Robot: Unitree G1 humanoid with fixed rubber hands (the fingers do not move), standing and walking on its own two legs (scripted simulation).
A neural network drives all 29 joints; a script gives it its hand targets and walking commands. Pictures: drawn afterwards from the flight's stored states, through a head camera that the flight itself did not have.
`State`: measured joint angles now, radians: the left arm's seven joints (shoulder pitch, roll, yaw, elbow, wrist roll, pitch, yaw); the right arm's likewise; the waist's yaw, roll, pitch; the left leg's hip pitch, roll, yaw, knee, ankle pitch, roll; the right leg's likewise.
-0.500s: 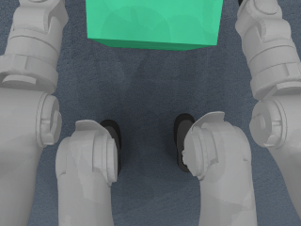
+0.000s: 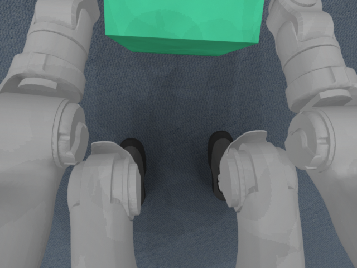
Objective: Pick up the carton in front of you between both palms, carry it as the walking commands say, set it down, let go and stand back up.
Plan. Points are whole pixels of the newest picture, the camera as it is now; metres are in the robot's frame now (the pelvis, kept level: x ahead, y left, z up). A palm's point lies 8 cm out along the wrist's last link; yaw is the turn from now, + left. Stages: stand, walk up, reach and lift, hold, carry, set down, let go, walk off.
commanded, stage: reach and lift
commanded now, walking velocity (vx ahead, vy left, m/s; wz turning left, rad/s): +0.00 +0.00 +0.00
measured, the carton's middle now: out of the picture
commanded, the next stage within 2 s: none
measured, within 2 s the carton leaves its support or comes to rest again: leaves its support in 0.22 s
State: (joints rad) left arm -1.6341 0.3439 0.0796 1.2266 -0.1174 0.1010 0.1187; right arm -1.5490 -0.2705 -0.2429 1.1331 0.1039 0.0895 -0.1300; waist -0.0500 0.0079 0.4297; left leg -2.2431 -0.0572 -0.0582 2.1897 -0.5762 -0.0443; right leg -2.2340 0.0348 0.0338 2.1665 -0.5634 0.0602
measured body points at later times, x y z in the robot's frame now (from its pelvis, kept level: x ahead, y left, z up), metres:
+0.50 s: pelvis +0.01 +0.00 +0.04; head +0.30 +0.00 +0.38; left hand +0.55 +0.13 -0.04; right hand +0.53 -0.17 -0.04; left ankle +0.11 +0.13 -0.34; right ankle +0.12 -0.14 -0.34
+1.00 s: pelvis +0.01 +0.00 +0.16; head +0.26 +0.00 +0.54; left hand +0.51 +0.14 +0.10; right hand +0.50 -0.16 +0.10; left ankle +0.11 +0.13 -0.34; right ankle +0.12 -0.14 -0.34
